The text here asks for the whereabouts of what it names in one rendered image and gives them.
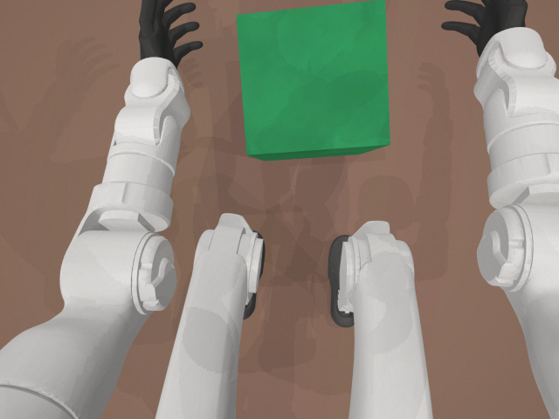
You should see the left robot hand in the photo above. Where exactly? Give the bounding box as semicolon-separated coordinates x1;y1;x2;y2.
139;0;203;69

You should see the right robot hand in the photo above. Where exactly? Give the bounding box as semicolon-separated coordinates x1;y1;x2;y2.
441;0;528;57

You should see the left robot shin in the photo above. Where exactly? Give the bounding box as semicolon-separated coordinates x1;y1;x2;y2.
193;213;253;305

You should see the robot left forearm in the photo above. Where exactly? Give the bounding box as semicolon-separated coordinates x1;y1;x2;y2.
59;57;190;299

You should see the right robot upper arm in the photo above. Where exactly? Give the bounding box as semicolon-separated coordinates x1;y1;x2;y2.
477;203;559;419

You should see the robot right forearm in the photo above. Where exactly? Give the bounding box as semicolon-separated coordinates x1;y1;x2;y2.
473;27;559;209

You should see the carton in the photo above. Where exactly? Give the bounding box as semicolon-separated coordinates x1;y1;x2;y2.
236;0;390;161

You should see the left robot upper arm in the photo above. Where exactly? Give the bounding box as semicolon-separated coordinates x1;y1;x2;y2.
0;230;177;419

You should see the robot right foot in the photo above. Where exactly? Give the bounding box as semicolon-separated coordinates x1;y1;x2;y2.
328;235;354;327

